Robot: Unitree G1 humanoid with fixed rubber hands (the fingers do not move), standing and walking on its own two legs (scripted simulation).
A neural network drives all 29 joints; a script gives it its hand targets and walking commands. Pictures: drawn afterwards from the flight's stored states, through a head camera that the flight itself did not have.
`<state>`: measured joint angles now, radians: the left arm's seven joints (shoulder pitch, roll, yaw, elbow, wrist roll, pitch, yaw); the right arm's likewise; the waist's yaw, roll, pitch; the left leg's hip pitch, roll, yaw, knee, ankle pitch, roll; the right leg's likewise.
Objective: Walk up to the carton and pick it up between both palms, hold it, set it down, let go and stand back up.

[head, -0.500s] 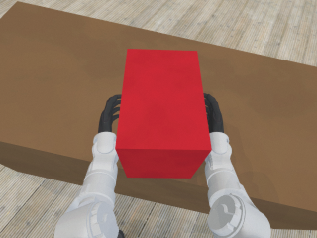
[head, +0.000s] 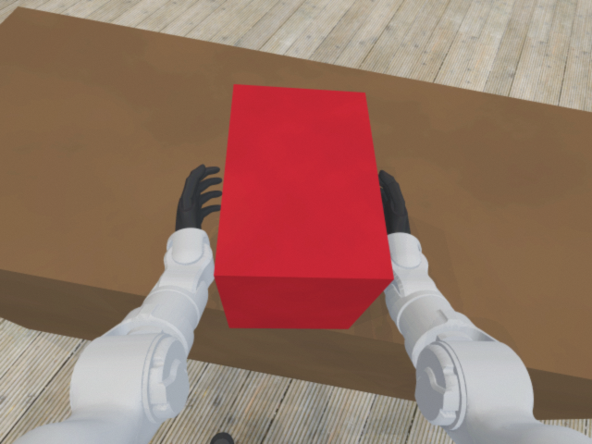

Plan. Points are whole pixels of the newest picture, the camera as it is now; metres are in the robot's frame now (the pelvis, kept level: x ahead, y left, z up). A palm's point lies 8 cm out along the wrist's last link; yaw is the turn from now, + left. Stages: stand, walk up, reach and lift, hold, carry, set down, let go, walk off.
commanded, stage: set down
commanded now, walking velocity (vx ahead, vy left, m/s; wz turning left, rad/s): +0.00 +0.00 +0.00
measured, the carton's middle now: (294, 214) +0.45 +0.01 -0.01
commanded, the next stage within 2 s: none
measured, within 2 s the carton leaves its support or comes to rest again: neither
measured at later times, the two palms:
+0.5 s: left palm (157, 208) +0.42 +0.20 +0.02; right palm (435, 195) +0.46 -0.17 +0.05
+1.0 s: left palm (142, 183) +0.41 +0.19 +0.10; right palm (451, 174) +0.44 -0.16 +0.12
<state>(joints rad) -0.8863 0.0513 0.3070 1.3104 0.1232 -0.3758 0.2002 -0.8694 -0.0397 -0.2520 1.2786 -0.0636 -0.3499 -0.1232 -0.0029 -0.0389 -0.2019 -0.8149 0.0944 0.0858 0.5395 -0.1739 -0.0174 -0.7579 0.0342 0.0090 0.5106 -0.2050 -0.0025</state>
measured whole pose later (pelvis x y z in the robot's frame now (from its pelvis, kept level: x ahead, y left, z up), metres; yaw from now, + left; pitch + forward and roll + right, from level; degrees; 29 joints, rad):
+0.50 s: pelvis -0.02 +0.00 -0.02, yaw +0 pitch +28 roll -1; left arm -0.99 0.20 -0.02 1.38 -0.28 -0.34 0.12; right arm -1.03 -0.29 0.11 1.34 0.37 -0.27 -0.03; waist 0.03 0.01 -0.28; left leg -0.96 0.09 0.07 0.67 -0.20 -0.02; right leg -0.91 0.03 0.00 0.66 -0.25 0.00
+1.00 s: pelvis -0.01 -0.01 +0.01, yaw +2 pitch +15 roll -1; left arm -0.92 0.19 0.08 1.17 -0.12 -0.08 0.09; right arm -0.96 -0.26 0.08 1.22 0.32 -0.08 -0.07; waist 0.02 -0.04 -0.18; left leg -0.57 0.08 0.07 0.43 -0.12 -0.03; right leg -0.52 0.03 -0.01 0.42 -0.17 -0.01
